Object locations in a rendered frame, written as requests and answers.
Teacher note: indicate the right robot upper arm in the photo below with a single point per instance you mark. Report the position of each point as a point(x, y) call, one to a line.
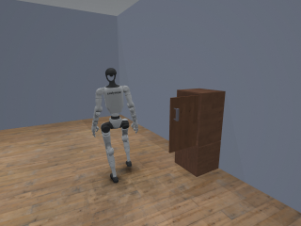
point(128, 96)

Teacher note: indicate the right robot hand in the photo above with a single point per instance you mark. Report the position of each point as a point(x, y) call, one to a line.
point(135, 126)

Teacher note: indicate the handle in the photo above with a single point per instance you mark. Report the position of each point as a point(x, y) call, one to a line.
point(177, 114)

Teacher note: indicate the robot left forearm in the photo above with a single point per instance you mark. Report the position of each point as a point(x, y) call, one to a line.
point(95, 117)

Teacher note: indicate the cupboard door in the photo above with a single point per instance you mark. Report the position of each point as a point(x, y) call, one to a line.
point(183, 133)

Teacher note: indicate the robot right forearm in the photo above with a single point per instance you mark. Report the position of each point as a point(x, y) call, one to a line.
point(133, 114)

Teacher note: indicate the left robot upper arm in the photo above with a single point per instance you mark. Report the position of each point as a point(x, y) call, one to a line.
point(98, 99)

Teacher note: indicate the robot right thigh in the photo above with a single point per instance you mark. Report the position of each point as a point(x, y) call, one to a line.
point(124, 129)

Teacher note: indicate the right robot shin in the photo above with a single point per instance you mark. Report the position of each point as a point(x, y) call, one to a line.
point(126, 146)

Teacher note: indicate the left robot hand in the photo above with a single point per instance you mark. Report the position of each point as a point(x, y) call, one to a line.
point(94, 129)

